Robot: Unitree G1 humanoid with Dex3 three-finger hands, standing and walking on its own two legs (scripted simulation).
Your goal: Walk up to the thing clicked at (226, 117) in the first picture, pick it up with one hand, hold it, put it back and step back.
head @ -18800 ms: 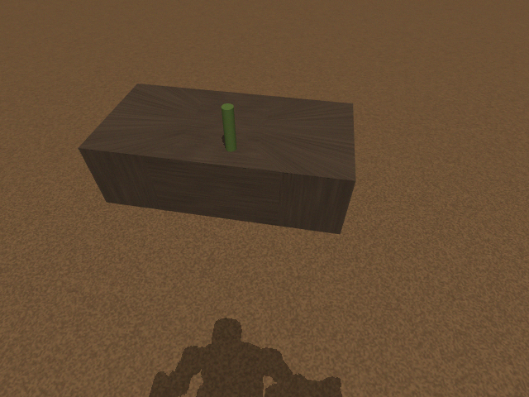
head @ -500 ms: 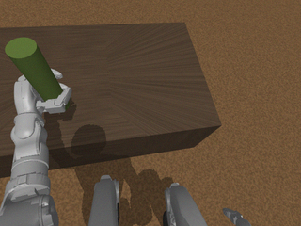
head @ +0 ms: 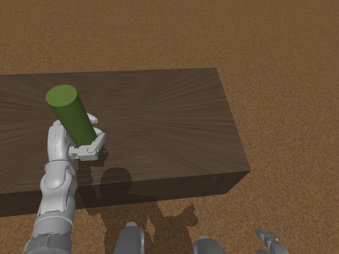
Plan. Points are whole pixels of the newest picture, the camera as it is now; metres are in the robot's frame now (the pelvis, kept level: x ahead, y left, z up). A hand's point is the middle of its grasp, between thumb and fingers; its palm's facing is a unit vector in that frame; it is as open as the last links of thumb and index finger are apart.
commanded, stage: lift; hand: left
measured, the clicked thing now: (79, 128) +0.38 +0.21 +0.08
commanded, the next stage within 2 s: hold in 0.74 s
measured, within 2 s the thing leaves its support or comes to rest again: neither
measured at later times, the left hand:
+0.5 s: hand (93, 131) +0.37 +0.18 +0.08, palm faces +0.15 -0.99 +0.01, open 7.0 cm
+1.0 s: hand (91, 132) +0.36 +0.18 +0.10, palm faces +0.16 -0.99 +0.01, open 7.0 cm
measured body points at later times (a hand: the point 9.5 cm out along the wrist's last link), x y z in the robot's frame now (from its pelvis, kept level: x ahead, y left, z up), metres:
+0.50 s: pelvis +0.02 +0.00 +0.03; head +0.09 +0.01 +0.48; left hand +0.36 +0.23 +0.08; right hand +0.15 -0.25 -0.08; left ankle +0.07 +0.13 -0.64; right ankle -0.01 -0.15 -0.64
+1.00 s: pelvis +0.02 -0.01 +0.05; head +0.08 +0.00 +0.49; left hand +0.34 +0.23 +0.10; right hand +0.16 -0.25 -0.06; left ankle +0.07 +0.13 -0.64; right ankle -0.01 -0.15 -0.64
